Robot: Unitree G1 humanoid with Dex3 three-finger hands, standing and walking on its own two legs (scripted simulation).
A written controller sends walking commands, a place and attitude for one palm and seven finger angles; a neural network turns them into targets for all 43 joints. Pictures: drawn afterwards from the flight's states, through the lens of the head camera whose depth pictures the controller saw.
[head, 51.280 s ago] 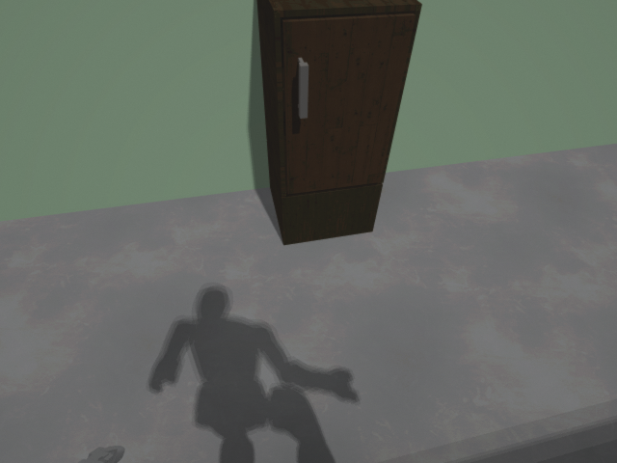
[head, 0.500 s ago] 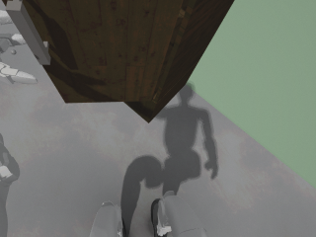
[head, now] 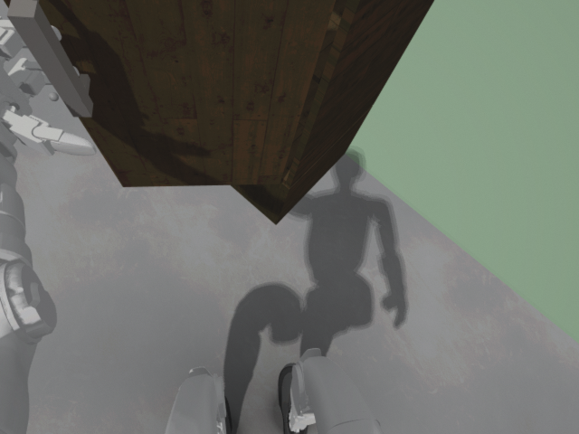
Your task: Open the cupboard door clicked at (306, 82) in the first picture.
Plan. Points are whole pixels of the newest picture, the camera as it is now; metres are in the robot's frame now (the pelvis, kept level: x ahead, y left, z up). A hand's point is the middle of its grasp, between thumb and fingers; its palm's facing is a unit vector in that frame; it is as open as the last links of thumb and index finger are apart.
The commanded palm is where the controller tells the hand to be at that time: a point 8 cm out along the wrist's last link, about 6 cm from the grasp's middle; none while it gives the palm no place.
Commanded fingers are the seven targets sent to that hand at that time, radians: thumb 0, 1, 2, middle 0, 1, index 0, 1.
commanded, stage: slide the fingers in behind the handle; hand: left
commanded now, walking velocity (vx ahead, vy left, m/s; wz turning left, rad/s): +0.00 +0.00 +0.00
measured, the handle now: (60, 54) +0.59 +0.23 +0.06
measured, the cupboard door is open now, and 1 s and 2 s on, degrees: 46 46 64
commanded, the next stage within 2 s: close the thumb around the handle in 0.56 s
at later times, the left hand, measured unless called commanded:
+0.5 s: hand (72, 96) +0.52 +0.21 +0.06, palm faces -0.01 -1.00 -0.04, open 14.0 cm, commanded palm +0.51 +0.25 +0.06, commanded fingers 0.00 -0.50 0.30 -0.30 -1.20 -0.30 -1.20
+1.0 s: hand (66, 96) +0.53 +0.22 +0.06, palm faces -0.01 -1.00 -0.03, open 10.7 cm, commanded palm +0.51 +0.26 +0.06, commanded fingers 0.00 0.51 0.73 -0.37 -1.31 -0.37 -1.31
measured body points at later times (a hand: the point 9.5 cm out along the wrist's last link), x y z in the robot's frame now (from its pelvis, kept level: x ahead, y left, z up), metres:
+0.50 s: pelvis +0.00 -0.01 +0.00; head +0.17 +0.02 +0.42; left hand +0.52 +0.27 +0.06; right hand -0.01 -0.26 -0.10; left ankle -0.01 +0.08 -0.65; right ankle +0.03 -0.12 -0.65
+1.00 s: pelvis +0.00 -0.01 +0.00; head +0.17 +0.03 +0.42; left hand +0.52 +0.28 +0.06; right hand +0.00 -0.27 -0.10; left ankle -0.01 +0.08 -0.65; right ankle +0.03 -0.12 -0.65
